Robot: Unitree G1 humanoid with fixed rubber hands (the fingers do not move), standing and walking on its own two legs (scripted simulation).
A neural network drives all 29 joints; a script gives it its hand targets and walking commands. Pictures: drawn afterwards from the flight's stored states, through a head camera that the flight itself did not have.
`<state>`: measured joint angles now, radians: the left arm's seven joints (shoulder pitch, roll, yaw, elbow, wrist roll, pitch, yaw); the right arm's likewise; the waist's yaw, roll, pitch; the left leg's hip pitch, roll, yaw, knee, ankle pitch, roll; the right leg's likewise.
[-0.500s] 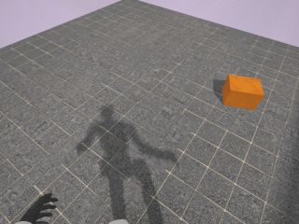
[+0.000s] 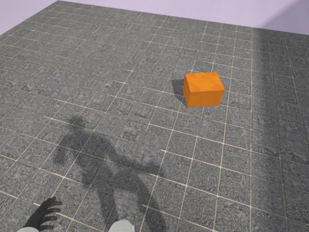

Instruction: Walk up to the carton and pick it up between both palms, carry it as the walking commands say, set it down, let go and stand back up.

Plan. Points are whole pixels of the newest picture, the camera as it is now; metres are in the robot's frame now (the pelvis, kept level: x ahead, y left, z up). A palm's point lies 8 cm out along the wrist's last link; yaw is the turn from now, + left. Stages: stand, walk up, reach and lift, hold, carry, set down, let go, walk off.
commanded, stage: walk up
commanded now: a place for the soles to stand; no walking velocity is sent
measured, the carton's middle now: (202, 89) +1.30 -0.35 -0.67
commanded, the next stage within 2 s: none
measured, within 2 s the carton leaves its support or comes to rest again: neither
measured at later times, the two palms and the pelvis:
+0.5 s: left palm (102, 124) +0.45 +0.22 -0.06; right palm out of the picture +0.19 -0.45 -0.07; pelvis +0.22 -0.07 -0.01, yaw -11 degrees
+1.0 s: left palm (130, 98) +0.61 +0.14 -0.09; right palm out of the picture +0.40 -0.51 -0.05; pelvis +0.42 -0.14 +0.00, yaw -14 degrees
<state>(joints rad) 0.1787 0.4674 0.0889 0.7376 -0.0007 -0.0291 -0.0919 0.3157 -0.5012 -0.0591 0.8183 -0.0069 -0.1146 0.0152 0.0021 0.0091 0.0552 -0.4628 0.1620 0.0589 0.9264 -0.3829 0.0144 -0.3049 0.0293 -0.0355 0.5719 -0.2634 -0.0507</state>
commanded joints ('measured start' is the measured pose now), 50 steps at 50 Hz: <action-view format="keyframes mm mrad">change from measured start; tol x32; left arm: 1 16 222 48 -76 12 -24 3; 50 23 148 34 -31 17 -20 -17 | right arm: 1 54 -171 -53 -33 -1 -12 5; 50 55 -264 -84 -90 -8 -31 -5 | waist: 1 13 -186 -57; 20 -10 154 -10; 24 153 -396 -163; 50 -29 154 4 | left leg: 1 14 -34 40 -171 62 -13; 5 555 -95 61 -333 163 35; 7 579 381 -696 -742 -403 212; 18 216 161 71 -662 87 155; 23 -12 34 184 39 324 83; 25 -331 -33 -42 330 -87 35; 39 418 -124 73 -354 162 39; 41 664 309 -662 -669 -217 217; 50 164 145 -81 -642 55 208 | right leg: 1 6 -219 250 -233 12 -210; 8 -581 -42 214 672 -153 19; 22 178 -12 -89 -36 31 -5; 24 444 -357 581 -308 -333 -160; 37 -95 -238 154 -249 -186 -167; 43 -514 -61 180 662 -158 28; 50 -215 -138 41 230 -41 56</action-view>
